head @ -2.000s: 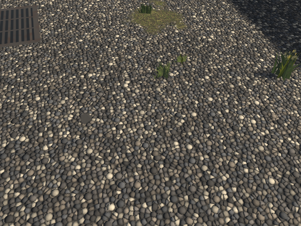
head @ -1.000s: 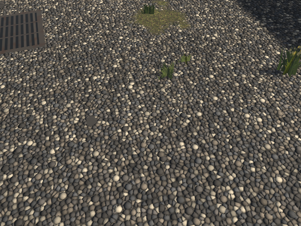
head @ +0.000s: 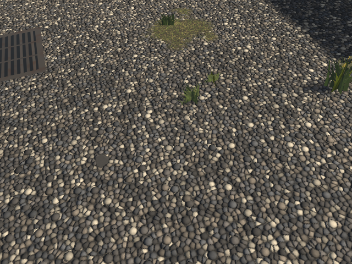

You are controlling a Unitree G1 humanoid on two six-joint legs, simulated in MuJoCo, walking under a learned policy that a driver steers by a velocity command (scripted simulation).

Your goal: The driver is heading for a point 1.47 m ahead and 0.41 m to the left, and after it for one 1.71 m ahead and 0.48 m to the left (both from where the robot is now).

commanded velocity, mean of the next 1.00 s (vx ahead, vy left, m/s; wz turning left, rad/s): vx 0.55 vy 0.00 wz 0.49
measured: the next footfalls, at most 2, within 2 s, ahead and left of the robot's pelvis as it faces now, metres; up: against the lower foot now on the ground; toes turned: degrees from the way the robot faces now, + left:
right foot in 0.02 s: +0.07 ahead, -0.12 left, +0.00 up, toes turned -4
left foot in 0.50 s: +0.47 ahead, +0.08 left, +0.00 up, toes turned +27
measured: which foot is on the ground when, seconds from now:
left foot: down 0.00-0.02, up 0.04-0.48, down 0.50-0.96, up 0.98-1.00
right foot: up 0.00-0.00, down 0.02-0.50, up 0.52-0.94, down 0.96-1.00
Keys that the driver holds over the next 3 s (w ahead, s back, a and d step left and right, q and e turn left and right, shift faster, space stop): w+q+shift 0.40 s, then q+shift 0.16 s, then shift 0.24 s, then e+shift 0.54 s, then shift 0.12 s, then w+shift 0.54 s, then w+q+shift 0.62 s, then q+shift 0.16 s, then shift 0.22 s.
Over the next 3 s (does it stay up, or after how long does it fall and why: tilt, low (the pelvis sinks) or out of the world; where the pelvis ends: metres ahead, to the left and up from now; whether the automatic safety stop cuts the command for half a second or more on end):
stays up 1.58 0.31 -0.03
